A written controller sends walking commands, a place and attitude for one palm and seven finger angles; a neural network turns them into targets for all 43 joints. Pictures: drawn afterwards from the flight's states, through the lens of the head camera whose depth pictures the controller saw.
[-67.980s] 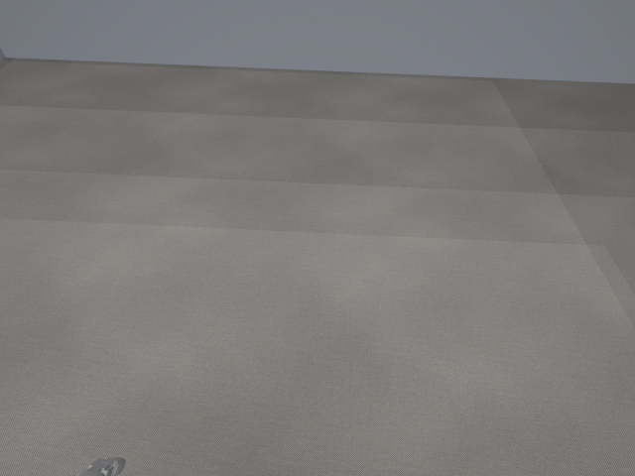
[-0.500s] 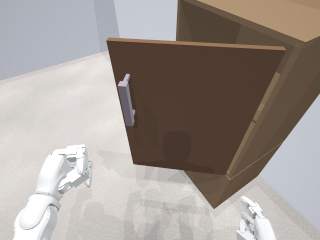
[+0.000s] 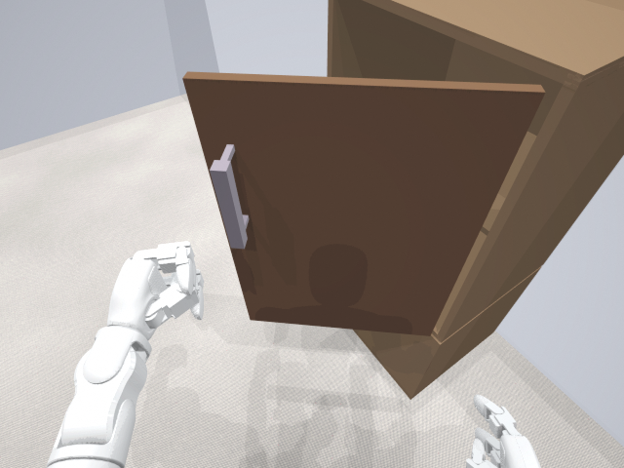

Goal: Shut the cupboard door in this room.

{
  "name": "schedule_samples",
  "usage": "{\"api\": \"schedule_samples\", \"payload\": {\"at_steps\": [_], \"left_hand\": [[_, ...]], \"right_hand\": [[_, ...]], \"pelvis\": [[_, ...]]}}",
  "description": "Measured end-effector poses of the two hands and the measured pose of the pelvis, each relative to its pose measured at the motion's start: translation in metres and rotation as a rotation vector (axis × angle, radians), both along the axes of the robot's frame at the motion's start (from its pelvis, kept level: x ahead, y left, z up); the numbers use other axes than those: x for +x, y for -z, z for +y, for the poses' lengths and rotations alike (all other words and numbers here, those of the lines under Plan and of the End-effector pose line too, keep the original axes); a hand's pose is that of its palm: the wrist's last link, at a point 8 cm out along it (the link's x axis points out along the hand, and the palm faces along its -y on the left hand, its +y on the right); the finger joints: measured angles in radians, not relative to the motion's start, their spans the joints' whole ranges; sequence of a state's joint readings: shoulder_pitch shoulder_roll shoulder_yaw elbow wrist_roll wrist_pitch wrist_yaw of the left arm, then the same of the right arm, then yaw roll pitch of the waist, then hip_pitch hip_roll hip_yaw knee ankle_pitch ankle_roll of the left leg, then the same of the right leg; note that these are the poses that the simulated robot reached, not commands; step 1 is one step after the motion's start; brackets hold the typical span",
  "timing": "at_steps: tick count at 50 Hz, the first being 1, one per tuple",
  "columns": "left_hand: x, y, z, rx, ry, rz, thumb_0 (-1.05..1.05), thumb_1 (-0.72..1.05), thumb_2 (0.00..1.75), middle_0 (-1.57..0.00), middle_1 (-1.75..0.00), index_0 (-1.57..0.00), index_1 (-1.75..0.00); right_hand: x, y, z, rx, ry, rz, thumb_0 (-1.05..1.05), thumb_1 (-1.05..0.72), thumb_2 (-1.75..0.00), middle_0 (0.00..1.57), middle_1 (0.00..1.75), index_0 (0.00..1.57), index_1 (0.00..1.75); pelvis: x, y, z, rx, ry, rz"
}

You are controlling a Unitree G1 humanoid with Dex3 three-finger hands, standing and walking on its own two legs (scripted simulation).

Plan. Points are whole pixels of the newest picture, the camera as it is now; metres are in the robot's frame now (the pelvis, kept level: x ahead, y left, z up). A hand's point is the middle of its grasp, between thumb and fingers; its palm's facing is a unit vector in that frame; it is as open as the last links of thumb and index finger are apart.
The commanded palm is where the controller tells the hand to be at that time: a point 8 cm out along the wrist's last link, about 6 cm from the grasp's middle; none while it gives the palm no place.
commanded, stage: bring the fist close to the handle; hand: left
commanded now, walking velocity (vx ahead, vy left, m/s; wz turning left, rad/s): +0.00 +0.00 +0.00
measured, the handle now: (234, 198) +0.46 +0.15 +0.09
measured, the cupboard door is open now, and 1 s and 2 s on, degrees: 50 50 34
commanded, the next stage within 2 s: push the door shut along its arc in 0.78 s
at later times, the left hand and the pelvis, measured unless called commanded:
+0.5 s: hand (236, 244) +0.37 +0.13 +0.10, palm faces -0.05 -1.00 -0.02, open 3.1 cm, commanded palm +0.34 +0.18 +0.10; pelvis +0.00 +0.00 +0.00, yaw -1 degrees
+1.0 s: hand (242, 245) +0.37 +0.12 +0.10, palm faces -0.05 -1.00 -0.04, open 3.1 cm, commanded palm +0.35 +0.17 +0.10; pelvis +0.00 +0.00 +0.00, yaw -1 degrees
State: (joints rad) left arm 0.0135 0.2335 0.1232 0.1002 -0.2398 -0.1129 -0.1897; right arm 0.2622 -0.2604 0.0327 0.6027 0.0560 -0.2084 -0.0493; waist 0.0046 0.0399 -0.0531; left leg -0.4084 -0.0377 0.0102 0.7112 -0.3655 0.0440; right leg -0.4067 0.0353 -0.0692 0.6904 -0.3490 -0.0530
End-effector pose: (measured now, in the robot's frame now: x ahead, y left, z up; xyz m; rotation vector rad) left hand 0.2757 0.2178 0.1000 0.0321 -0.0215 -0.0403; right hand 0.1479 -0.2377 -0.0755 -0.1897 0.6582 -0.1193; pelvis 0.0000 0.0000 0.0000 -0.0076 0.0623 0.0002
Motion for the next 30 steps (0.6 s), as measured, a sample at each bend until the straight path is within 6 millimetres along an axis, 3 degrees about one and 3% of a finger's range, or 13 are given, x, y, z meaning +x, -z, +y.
{"api": "schedule_samples", "payload": {"at_steps": [11,22,30], "left_hand": [[0.041,-0.003,-0.021,-0.011,0.016,0.003,0.02,0.9,0.9,-1.31,-1.5,-1.3,-1.5],[0.071,-0.002,-0.035,-0.016,0.015,0.01,0.02,0.9,0.9,-1.3,-1.5,-1.3,-1.5],[0.073,-0.002,-0.038,-0.013,0.008,0.002,0.02,0.9,0.9,-1.3,-1.5,-1.3,-1.5]], "right_hand": [[-0.003,0.004,0.01,0.029,0.007,0.041,0.01,-0.9,-0.9,0.2,0.3,0.2,0.3],[-0.021,0.015,0.008,0.034,0.028,0.134,0.01,-0.9,-0.9,0.2,0.3,0.2,0.3],[-0.033,0.017,0.001,0.039,0.065,0.17,0.01,-0.9,-0.9,0.2,0.3,0.2,0.3]], "pelvis": [[0.001,-0.001,0.003,0.004,0.01,0.009],[0.001,-0.001,0.005,0.005,0.015,0.02],[0.003,-0.003,0.004,0.008,0.029,0.021]]}}
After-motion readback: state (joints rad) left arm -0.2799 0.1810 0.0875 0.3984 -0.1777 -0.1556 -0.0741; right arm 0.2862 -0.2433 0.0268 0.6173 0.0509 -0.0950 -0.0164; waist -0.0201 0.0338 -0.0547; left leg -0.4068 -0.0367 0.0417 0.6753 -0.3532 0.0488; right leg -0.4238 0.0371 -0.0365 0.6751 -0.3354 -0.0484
